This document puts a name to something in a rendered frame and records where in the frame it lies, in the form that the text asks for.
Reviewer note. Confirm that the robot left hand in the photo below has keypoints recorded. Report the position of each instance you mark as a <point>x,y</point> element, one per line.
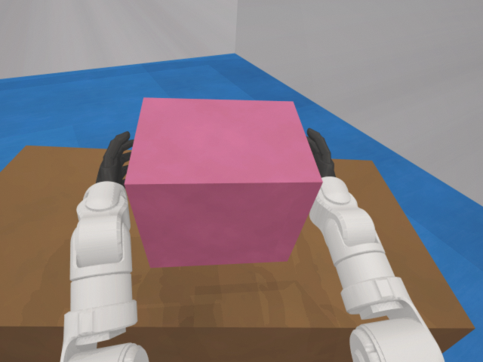
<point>111,168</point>

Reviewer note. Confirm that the left robot upper arm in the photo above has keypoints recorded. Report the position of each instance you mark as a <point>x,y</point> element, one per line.
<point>128,352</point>

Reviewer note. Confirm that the carton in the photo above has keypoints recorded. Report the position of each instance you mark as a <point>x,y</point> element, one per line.
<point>215,182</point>

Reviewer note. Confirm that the robot right hand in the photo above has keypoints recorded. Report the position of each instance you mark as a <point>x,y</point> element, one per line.
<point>321,153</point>

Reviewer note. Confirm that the pedestal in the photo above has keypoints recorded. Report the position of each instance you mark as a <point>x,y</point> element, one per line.
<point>251,312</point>

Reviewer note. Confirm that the left robot forearm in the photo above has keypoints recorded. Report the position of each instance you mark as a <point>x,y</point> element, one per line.
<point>101,305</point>

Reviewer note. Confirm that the right robot forearm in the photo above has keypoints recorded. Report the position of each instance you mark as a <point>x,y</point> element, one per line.
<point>370,287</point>

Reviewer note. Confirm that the right robot upper arm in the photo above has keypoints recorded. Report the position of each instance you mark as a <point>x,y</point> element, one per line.
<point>394,340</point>

